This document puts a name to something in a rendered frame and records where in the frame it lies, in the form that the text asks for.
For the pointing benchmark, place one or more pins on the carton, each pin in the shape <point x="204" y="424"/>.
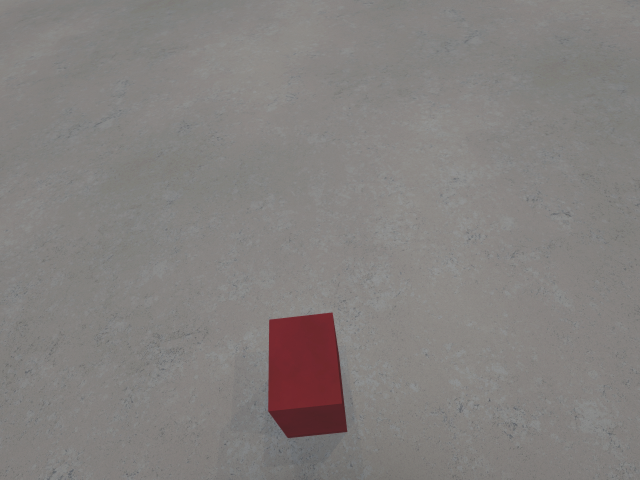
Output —
<point x="305" y="394"/>

